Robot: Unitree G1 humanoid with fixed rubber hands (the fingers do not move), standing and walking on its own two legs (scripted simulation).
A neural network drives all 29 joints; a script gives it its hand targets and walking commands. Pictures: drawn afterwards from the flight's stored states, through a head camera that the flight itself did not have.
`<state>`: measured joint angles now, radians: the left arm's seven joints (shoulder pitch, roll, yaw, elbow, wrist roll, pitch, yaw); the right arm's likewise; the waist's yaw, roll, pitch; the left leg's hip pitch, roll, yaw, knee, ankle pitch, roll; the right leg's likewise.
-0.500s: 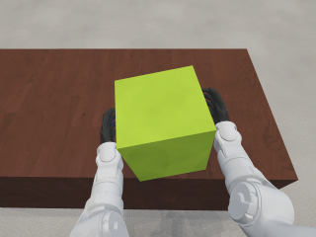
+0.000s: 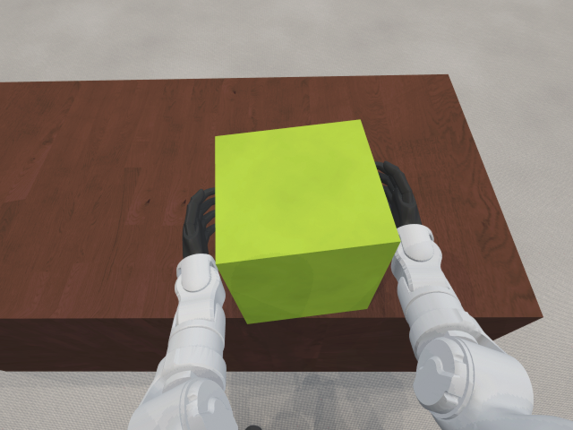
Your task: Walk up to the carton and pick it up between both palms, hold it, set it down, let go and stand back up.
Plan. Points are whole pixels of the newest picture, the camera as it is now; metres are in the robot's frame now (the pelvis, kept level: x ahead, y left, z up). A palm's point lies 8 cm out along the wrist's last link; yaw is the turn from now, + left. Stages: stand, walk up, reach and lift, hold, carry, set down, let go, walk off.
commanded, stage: set down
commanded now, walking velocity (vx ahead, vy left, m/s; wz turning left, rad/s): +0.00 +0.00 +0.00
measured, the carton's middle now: (298, 231) +0.41 +0.05 -0.02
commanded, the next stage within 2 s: none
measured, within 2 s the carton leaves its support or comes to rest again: neither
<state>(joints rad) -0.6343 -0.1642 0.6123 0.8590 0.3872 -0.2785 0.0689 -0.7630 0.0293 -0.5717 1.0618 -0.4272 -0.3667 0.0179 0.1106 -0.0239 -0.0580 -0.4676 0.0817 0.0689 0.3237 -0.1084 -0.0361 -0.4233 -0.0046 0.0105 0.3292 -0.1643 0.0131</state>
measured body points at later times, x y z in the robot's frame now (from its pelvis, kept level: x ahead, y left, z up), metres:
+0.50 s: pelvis -0.01 +0.00 -0.01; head +0.09 +0.01 +0.43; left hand +0.38 +0.20 -0.01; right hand +0.45 -0.10 +0.01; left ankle +0.01 +0.15 -0.74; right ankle -0.02 -0.13 -0.74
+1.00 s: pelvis -0.03 +0.00 -0.04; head +0.09 +0.00 +0.40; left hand +0.38 +0.27 -0.02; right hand +0.48 -0.15 +0.00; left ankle +0.01 +0.15 -0.74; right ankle -0.02 -0.13 -0.74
